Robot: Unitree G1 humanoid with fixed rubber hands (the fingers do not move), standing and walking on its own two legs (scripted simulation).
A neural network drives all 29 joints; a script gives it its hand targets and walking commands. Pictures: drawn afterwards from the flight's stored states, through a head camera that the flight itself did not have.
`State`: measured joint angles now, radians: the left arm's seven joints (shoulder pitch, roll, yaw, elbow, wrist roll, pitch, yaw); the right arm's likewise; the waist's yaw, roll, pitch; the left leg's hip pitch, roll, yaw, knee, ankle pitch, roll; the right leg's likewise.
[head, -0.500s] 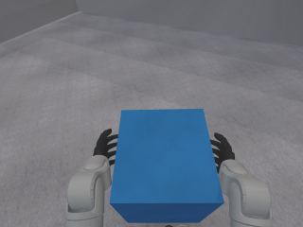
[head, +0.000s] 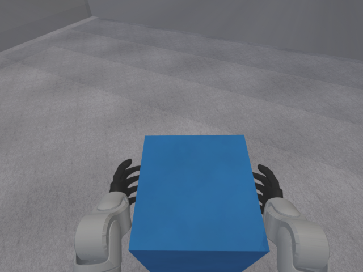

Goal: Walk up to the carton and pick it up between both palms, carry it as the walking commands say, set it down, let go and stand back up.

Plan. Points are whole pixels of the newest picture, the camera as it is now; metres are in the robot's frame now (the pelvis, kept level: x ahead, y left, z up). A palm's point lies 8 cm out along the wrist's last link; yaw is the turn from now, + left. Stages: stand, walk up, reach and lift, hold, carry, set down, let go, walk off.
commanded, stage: carry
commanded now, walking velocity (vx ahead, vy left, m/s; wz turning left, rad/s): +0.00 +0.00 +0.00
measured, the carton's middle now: (194, 209) +0.25 +0.01 +0.03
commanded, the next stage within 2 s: none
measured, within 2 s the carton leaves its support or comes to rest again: neither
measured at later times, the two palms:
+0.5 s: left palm (115, 225) +0.17 +0.15 +0.10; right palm (290, 250) +0.15 -0.14 +0.09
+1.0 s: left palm (110, 237) +0.16 +0.15 +0.10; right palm (286, 262) +0.14 -0.14 +0.08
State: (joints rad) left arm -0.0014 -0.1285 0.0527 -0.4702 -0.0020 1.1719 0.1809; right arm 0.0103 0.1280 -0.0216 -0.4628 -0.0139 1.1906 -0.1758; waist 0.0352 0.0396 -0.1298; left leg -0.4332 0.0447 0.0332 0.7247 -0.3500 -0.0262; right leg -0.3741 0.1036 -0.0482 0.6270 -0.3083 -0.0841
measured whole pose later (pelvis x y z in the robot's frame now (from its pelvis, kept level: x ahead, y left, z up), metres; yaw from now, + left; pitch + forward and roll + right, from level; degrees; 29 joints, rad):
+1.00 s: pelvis -0.09 +0.02 +0.00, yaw -4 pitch +2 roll +2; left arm -0.02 -0.13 0.07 -0.48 0.00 1.22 0.18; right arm -0.01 0.13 -0.02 -0.45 -0.02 1.23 -0.18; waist 0.02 -0.01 -0.10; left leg -0.46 0.00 0.14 0.55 -0.14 0.05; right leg -0.51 0.04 0.02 0.62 -0.19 -0.05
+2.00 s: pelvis -0.12 -0.08 +0.00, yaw -5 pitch +3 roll +0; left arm -0.01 -0.13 0.04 -0.52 0.03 1.21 0.18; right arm -0.01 0.13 -0.03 -0.49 0.00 1.22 -0.17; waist -0.02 -0.02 -0.06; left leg -0.47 0.15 0.03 0.64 -0.22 -0.09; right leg -0.48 0.07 -0.02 0.67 -0.24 -0.07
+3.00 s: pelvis -0.14 -0.08 +0.00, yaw -6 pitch +4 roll +0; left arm -0.03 -0.13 0.06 -0.54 0.02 1.23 0.18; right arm -0.01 0.13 -0.01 -0.48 -0.01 1.20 -0.17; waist 0.03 -0.04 -0.08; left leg -0.49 0.12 0.08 0.70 -0.28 -0.04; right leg -0.50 -0.01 -0.01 0.75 -0.36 -0.01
